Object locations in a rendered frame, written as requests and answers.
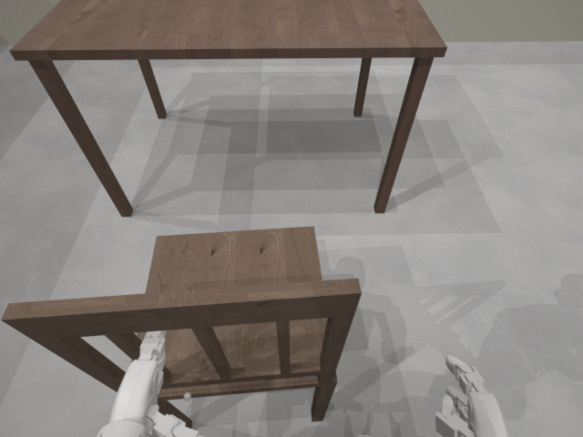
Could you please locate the robot right hand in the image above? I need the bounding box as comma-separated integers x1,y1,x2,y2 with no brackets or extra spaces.
435,355,509,437

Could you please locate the chair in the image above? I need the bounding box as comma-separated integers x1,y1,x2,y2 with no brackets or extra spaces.
1,226,362,428

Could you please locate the robot left hand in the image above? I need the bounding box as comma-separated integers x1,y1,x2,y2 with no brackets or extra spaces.
109,330,204,437

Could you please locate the table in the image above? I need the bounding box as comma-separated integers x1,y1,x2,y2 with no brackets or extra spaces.
9,0,447,217

